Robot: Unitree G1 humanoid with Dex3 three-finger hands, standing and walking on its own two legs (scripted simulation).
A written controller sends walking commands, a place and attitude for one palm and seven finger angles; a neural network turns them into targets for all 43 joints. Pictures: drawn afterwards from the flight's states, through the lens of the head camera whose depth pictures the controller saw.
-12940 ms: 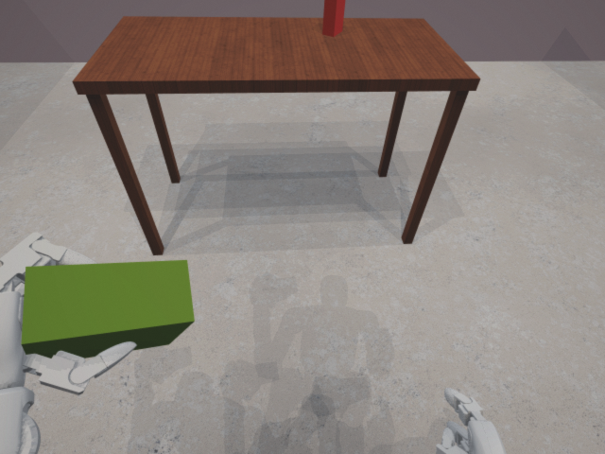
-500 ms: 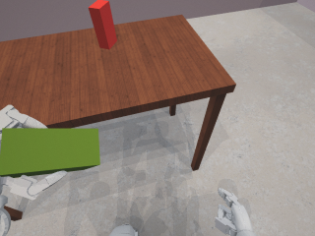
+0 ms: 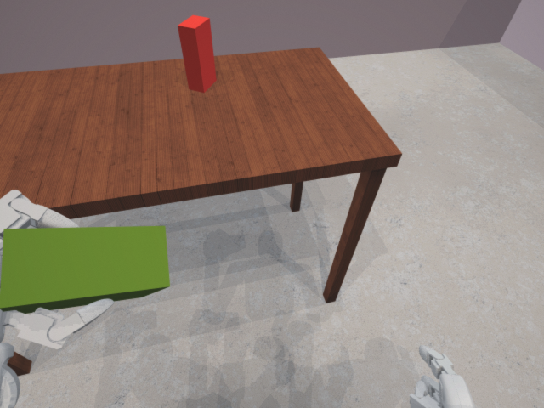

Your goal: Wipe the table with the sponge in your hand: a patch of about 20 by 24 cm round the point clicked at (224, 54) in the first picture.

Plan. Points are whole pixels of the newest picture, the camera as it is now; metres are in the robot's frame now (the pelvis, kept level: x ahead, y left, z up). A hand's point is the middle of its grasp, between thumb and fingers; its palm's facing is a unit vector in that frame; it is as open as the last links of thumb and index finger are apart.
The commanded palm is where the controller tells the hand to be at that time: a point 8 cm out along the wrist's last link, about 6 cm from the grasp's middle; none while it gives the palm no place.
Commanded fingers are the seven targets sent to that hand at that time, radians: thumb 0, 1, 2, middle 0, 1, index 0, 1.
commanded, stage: come to a stop and stand still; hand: left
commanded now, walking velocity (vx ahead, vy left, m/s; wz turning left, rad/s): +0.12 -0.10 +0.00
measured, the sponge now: (111, 268) +0.23 +0.20 +0.16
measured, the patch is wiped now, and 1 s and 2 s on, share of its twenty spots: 0.00 0.00 0.00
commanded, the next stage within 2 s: look again from close up in 1.10 s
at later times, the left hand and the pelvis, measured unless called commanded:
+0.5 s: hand (66, 288) +0.20 +0.23 +0.16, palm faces +0.35 -0.83 -0.45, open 10.4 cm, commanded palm +0.14 +0.27 +0.18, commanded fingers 0.00 0.10 1.30 -1.20 -1.60 -1.20 -1.60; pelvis -0.02 -0.01 +0.00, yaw -1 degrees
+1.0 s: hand (63, 315) +0.17 +0.22 +0.16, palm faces +0.36 -0.84 -0.42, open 10.4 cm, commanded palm +0.12 +0.26 +0.18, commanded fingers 0.00 0.10 1.30 -1.20 -1.60 -1.20 -1.60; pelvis -0.05 -0.01 +0.00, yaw -1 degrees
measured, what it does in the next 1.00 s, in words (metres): steps on the spot: left foot, then right foot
